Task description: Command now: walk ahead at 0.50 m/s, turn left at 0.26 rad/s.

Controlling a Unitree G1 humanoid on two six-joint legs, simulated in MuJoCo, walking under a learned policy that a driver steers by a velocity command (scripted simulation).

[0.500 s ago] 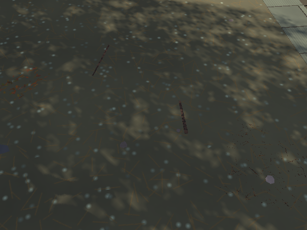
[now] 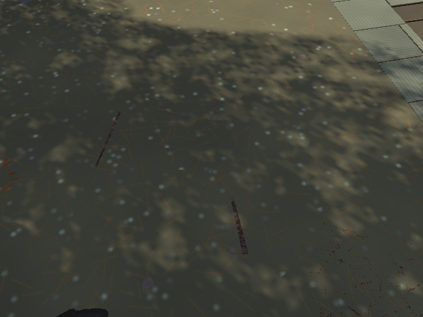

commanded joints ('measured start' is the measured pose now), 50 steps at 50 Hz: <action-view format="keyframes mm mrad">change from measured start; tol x16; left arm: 1 461 271 78 66 13 0 16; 6 175 83 21 39 24 -12 14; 26 257 247 71 58 -18 59 67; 28 322 72 20 -9 32 30 56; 50 -84 116 2 -144 -16 -5 -26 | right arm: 1 70 -3 20 -75 8 -39 6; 22 -437 -30 -11 -297 9 16 65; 29 21 -301 -104 -256 1 7 41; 34 -209 -118 -46 -309 -9 -19 35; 50 -51 -170 -42 -203 -16 -16 -2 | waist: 1 181 -284 -457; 4 129 -75 -124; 10 46 -68 2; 23 106 -56 71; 29 -34 190 -388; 33 58 10 -112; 50 -24 62 50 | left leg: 1 -670 -68 -107 781 -129 25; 16 -724 123 -74 348 516 28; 22 -753 87 24 191 388 70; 26 -323 -66 123 116 286 162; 27 -22 -35 4 68 318 209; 29 394 335 -889 -167 140 456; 32 64 221 -503 -181 376 318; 37 -192 163 -305 -262 609 297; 45 -120 149 -142 -319 472 201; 50 101 227 -96 -235 673 175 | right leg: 1 949 -419 738 -176 -157 -256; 8 306 -246 133 -386 -56 -114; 21 570 -277 -159 -349 190 -84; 26 564 -251 -232 122 787 -18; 27 356 -211 -233 404 559 32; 28 -93 -20 -182 763 -388 93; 29 -243 63 83 921 -556 88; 43 -107 -78 44 130 218 72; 50 -230 -31 39 23 68 -6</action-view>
